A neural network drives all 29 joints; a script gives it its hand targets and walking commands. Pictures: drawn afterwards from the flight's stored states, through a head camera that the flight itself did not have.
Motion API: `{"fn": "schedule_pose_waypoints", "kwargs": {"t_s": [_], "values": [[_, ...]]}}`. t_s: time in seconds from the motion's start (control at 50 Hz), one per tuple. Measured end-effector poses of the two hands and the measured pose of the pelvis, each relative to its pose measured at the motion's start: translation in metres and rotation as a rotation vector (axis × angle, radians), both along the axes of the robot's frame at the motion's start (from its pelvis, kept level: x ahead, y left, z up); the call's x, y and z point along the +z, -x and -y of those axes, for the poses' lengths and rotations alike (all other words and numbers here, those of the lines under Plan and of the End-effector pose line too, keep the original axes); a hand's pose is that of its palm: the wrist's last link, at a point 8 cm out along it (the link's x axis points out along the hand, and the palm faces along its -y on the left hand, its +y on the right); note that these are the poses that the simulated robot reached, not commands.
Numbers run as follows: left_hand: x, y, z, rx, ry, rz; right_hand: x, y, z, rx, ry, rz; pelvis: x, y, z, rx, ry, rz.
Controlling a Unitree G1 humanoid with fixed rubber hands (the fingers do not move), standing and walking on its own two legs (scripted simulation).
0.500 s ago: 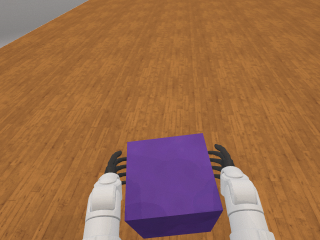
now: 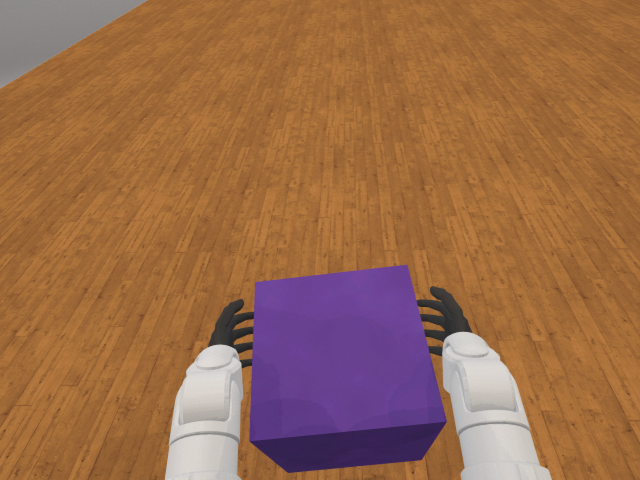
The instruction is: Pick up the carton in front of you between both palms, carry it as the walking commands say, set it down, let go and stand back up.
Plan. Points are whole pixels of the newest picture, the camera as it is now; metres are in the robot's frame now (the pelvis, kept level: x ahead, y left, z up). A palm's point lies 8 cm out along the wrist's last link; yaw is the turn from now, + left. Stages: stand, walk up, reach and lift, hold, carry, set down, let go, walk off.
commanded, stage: hold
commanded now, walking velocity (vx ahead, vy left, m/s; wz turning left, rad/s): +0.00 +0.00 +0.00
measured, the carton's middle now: (343, 376) +0.31 +0.00 -0.06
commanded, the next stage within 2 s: set down in 0.28 s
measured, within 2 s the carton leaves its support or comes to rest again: neither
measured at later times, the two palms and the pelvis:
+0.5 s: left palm (200, 370) +0.27 +0.17 +0.04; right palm (431, 333) +0.30 -0.12 +0.05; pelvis -0.02 +0.00 -0.01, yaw +7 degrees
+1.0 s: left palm (238, 409) +0.32 +0.18 -0.17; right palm (402, 375) +0.37 -0.11 -0.17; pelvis -0.04 -0.01 -0.09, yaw +7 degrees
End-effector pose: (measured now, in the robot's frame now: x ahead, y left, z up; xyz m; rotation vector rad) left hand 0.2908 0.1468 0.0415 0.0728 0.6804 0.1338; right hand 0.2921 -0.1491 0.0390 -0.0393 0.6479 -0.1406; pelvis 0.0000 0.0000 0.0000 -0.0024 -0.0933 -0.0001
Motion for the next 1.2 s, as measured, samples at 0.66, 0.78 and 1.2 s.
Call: {"fn": "schedule_pose_waypoints", "kwargs": {"t_s": [0.66,0.78,1.2], "values": [[-0.034,0.0,-0.034,0.202,0.004,-0.021,-0.029,-0.044,-0.042,0.106,-0.028,-0.017,-0.019,0.022,0.0,0.117,-0.002,-0.02],[-0.101,-0.009,-0.031,0.199,-0.008,-0.045,-0.099,-0.056,-0.04,0.132,0.006,-0.04,-0.032,0.027,0.003,0.12,0.0,-0.224],[-0.25,-0.051,-0.027,0.276,0.046,0.04,-0.251,-0.098,-0.037,0.109,-0.043,0.027,-0.146,0.046,0.007,0.121,0.015,-0.711]]}}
